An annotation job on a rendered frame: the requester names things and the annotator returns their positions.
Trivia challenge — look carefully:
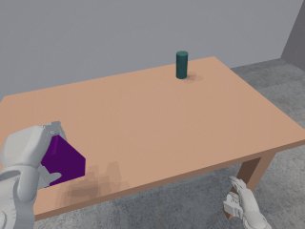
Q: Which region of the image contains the sponge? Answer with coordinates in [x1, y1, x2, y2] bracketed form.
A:
[41, 135, 86, 188]

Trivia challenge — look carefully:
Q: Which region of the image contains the robot right forearm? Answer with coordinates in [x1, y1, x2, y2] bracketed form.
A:
[242, 210, 273, 229]

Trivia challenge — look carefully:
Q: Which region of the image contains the right robot hand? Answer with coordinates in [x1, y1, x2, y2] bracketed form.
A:
[223, 176, 260, 219]

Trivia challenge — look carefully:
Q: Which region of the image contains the left robot hand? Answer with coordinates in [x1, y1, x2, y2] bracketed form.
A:
[0, 120, 68, 190]

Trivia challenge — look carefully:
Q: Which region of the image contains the robot left forearm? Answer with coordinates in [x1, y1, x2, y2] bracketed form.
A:
[0, 164, 40, 229]

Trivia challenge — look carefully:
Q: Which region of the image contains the table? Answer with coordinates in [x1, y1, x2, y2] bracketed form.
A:
[0, 56, 305, 221]

